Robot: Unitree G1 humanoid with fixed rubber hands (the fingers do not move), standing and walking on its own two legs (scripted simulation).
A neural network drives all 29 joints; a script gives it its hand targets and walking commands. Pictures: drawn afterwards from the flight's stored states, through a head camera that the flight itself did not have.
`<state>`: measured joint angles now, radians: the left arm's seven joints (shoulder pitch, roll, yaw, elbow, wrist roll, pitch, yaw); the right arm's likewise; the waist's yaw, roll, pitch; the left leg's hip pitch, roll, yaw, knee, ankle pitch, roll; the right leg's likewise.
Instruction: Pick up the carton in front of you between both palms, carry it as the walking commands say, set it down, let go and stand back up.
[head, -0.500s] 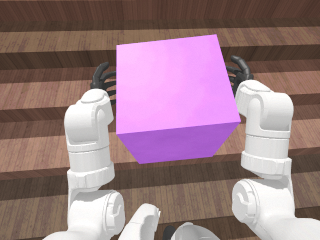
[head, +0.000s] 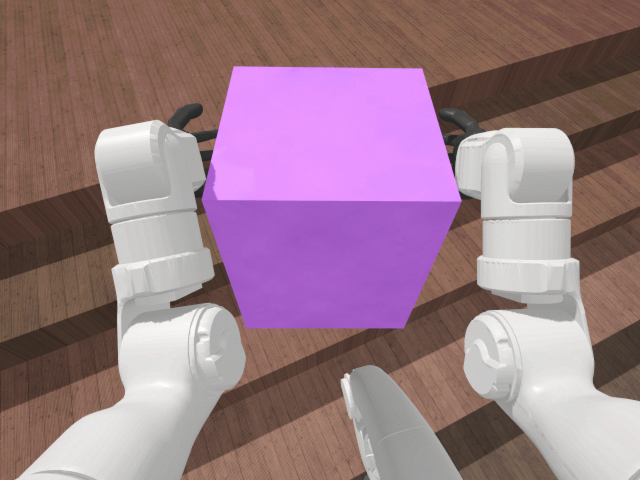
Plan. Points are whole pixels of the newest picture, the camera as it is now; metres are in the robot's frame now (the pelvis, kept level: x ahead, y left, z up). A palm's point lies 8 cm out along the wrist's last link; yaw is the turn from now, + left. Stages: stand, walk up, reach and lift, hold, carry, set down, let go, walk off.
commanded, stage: carry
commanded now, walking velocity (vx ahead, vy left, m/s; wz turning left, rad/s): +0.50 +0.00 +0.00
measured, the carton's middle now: (326, 209) +0.40 -0.06 +0.10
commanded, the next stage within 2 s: none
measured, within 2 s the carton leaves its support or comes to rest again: neither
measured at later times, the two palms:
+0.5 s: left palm out of the picture +0.68 +0.24 +0.32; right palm out of the picture +0.75 -0.05 +0.32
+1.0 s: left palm out of the picture +1.03 +0.21 +0.45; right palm out of the picture +1.01 -0.09 +0.45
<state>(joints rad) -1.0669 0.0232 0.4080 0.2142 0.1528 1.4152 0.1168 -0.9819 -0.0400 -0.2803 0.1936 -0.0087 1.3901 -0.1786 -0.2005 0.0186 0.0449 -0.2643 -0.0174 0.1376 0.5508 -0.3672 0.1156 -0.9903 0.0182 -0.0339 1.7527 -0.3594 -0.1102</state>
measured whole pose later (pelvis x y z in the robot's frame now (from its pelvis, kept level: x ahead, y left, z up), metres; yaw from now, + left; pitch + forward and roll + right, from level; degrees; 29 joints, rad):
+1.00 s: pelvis +0.64 +0.07 +0.25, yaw +2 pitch +3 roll -1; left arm -0.97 0.04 0.33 0.14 0.11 1.40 0.10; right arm -0.94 -0.03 -0.26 0.17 -0.02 1.36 -0.17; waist -0.11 -0.02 -0.04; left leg -0.07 0.06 0.11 0.35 -0.34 0.01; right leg -1.20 -0.10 -0.08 1.65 -0.43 -0.11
